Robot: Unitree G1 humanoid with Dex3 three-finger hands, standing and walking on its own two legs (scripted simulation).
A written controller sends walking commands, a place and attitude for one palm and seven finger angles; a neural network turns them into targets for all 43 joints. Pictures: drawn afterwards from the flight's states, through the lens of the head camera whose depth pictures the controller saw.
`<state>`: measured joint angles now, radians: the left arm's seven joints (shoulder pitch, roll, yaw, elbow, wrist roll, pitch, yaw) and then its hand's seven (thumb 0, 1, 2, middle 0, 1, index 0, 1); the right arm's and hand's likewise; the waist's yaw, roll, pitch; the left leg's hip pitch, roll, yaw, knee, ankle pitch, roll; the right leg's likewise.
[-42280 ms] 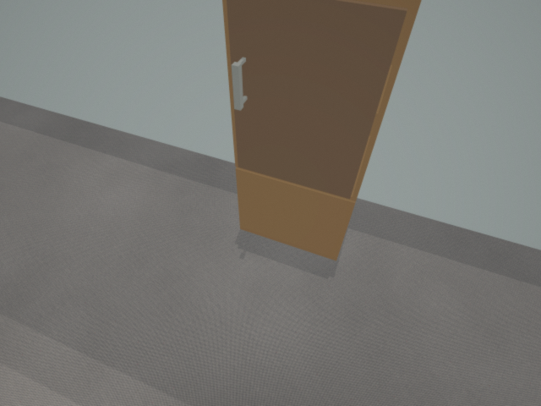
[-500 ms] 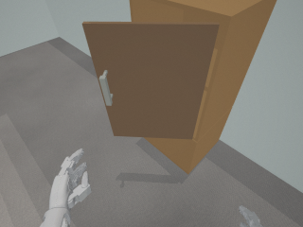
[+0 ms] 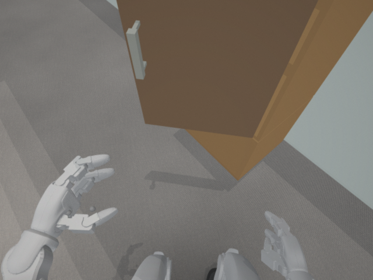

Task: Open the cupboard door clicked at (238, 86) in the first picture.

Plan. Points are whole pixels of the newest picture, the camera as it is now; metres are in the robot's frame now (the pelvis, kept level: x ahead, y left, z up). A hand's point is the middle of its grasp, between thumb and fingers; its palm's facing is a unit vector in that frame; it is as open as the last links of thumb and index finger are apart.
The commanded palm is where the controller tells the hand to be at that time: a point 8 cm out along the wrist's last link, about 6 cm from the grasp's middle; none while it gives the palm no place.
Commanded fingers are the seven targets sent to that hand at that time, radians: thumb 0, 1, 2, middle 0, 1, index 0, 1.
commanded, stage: raise the hand with hooked fingers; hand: left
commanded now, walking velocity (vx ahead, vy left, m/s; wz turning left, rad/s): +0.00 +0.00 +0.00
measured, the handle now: (138, 51) +0.63 +0.18 +0.09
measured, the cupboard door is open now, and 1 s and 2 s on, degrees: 41 41 41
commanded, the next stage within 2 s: move the hooked fingers beside the handle in 1.36 s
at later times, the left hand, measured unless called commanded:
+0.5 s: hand (52, 179) +0.27 +0.26 +0.09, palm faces -0.05 -1.00 -0.08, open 13.3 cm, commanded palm +0.25 +0.32 +0.09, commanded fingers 0.00 -0.50 0.30 -0.30 -1.20 -0.30 -1.20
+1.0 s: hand (43, 150) +0.32 +0.29 +0.10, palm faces -0.08 -1.00 -0.04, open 14.0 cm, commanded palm +0.29 +0.34 +0.11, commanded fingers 0.00 -0.50 0.30 -0.30 -1.20 -0.30 -1.20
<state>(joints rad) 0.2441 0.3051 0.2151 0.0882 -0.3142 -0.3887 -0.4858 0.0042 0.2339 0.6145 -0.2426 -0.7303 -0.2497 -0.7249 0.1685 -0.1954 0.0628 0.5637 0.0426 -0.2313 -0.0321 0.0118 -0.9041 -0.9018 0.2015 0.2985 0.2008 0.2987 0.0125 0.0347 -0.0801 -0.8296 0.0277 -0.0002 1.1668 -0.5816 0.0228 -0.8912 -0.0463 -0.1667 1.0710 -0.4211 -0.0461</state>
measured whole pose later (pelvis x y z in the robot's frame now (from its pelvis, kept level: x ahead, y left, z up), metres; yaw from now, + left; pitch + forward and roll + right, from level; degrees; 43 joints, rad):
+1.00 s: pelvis +0.02 +0.02 +0.04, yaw -1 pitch +11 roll -3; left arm -0.06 0.47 0.44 0.44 -0.36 -0.23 -0.59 -0.02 -0.50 0.30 -0.30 -1.20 -0.30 -1.20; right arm 0.30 -0.30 0.05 0.54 0.04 -0.20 -0.06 0.01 -0.90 -0.90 0.20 0.30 0.20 0.30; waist -0.02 0.02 -0.08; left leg -0.61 0.01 0.04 0.91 -0.50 0.05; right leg -0.68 -0.04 -0.13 0.82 -0.33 -0.01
